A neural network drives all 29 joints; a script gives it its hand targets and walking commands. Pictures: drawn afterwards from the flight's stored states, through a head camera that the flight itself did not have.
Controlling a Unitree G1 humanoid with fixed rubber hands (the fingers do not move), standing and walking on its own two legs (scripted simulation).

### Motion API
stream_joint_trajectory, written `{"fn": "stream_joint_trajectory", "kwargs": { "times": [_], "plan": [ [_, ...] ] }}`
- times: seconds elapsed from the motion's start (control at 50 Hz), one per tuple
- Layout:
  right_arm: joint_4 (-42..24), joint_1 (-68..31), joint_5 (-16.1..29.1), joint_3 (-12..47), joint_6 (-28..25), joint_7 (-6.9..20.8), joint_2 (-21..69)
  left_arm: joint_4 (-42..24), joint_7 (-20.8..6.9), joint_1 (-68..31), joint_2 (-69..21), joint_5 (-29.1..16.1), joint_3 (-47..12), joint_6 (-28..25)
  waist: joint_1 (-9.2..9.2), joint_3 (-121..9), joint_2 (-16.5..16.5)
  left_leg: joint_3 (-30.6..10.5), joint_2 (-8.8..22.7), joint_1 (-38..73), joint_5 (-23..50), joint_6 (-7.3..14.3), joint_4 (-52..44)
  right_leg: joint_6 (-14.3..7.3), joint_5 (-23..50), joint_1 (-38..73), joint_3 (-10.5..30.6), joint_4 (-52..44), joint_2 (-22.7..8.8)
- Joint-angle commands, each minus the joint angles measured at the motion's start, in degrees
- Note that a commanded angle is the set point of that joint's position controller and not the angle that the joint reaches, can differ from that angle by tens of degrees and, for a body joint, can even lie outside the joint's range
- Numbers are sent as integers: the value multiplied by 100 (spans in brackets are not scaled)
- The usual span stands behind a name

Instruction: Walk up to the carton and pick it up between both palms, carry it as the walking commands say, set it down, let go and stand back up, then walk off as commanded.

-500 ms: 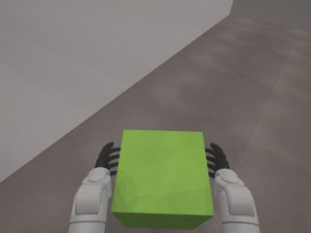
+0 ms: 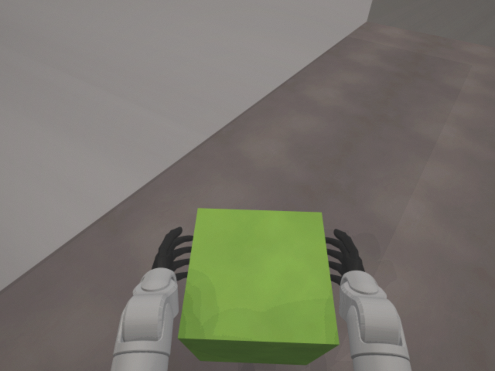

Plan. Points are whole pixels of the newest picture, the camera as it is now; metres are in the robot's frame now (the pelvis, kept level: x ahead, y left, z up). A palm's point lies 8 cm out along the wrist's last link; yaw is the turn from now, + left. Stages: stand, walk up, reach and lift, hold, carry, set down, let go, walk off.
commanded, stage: carry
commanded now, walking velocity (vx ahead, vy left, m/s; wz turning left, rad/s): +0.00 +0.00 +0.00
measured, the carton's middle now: (256, 292) +0.28 +0.00 -0.05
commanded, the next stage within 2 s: none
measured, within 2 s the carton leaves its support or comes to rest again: neither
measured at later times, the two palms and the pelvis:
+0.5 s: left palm (164, 276) +0.27 +0.15 +0.04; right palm (351, 278) +0.27 -0.15 +0.03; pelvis +0.00 +0.00 +0.00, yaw +0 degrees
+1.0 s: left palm (155, 282) +0.24 +0.15 +0.07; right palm (363, 284) +0.24 -0.15 +0.07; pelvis -0.02 +0.00 -0.01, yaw +0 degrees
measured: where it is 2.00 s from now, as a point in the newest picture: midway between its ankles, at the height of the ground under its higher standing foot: outside the picture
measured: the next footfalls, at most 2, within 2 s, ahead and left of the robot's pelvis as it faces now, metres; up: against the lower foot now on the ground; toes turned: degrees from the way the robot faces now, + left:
left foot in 1.80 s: -0.29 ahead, +0.11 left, +0.00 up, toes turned +10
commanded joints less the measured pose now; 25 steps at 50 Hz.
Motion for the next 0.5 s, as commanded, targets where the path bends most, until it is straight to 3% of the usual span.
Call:
{"fn": "stream_joint_trajectory", "kwargs": {
  "times": [0.0,0.48],
  "plan": [
    [-584,-2111,1159,2864,-188,981,4125,-610,-916,-2222,-3925,-1125,-2792,-225,9,-1317,-24,-583,603,570,1447,120,-145,249,2362,456,884,-412,-1053],
    [-500,-2115,1131,2792,-230,962,4069,-539,-901,-2219,-3870,-1081,-2716,-268,5,-1272,-20,-609,601,531,1323,108,-208,231,2154,424,915,-454,-1066]
  ]
}}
